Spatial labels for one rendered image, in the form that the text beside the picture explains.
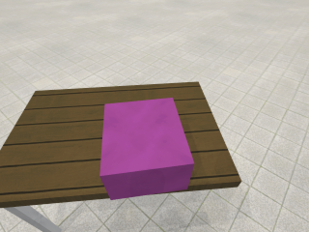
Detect table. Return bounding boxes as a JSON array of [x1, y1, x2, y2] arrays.
[[0, 81, 242, 232]]

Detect carton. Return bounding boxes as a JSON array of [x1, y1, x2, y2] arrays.
[[99, 98, 195, 200]]

